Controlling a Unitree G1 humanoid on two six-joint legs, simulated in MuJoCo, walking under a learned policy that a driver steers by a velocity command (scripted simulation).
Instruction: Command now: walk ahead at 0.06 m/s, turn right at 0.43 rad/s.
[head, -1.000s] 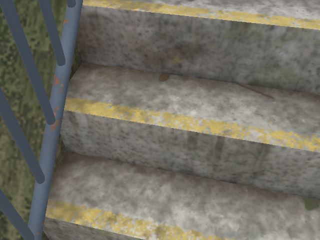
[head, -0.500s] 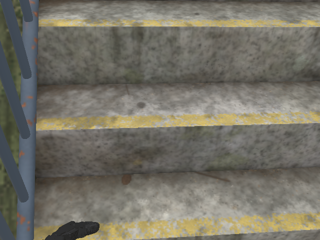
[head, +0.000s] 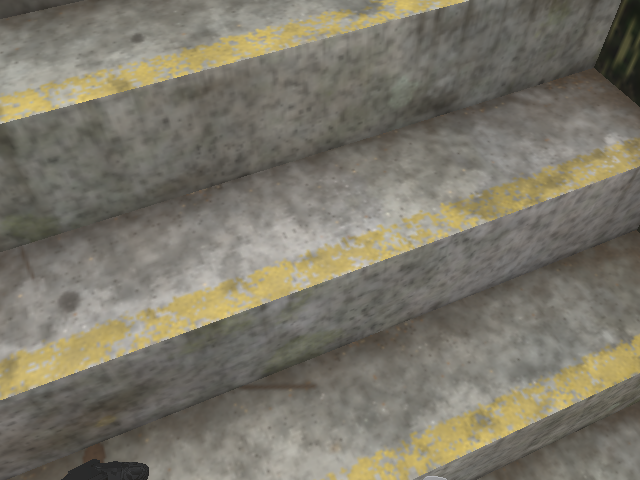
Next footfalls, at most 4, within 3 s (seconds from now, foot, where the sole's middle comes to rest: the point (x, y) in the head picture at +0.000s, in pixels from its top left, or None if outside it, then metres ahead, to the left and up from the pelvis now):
0.86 left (144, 475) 0.35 0.28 -0.40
1.22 right None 0.13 0.15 -0.64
1.72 left None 0.23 0.37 -0.43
2.78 left None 0.23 0.36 -0.43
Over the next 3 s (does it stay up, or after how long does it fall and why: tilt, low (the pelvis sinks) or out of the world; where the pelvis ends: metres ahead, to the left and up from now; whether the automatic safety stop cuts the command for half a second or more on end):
stays up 0.19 0.24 0.21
